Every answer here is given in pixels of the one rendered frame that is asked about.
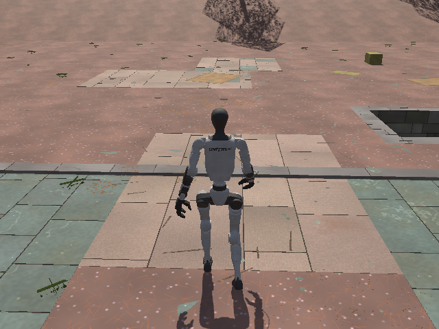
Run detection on left robot shin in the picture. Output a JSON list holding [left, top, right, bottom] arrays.
[[200, 220, 211, 263]]

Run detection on left robot thigh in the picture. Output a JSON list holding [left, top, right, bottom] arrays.
[[196, 190, 211, 232]]

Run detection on robot right forearm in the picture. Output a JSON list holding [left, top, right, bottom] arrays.
[[245, 164, 254, 182]]

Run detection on right robot upper arm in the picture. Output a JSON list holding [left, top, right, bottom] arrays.
[[234, 138, 252, 174]]

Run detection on robot left forearm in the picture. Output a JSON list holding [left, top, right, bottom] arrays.
[[178, 166, 193, 200]]

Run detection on left robot upper arm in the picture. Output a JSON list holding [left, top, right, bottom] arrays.
[[187, 138, 206, 177]]

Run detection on right robot hand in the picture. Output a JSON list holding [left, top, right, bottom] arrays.
[[238, 178, 254, 189]]

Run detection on left robot hand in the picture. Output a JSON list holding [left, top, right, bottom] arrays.
[[175, 198, 191, 218]]

